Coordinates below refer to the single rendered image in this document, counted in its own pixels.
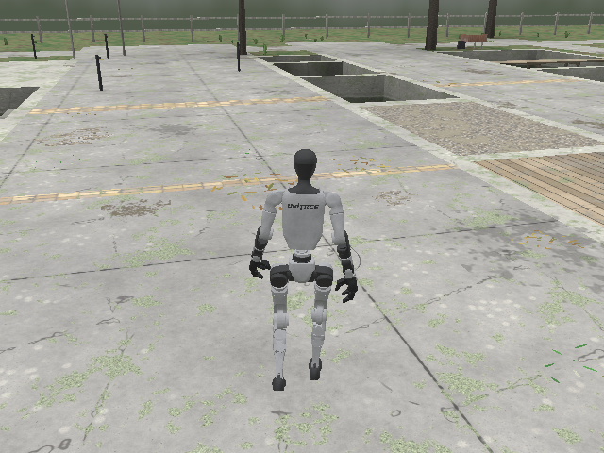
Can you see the robot right shin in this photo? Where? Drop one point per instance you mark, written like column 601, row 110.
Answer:
column 317, row 339

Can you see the robot left upper arm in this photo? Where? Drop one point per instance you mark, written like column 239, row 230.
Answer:
column 273, row 199

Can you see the robot left hand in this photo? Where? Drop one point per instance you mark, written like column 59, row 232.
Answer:
column 264, row 264

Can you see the robot left forearm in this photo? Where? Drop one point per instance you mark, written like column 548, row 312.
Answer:
column 259, row 247

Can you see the robot right hand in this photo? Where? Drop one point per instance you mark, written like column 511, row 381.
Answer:
column 351, row 289

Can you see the robot right forearm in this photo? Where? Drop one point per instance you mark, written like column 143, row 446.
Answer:
column 346, row 258

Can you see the robot right foot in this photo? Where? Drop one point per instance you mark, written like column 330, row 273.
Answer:
column 315, row 372

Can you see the robot right upper arm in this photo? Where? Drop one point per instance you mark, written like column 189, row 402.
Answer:
column 333, row 200

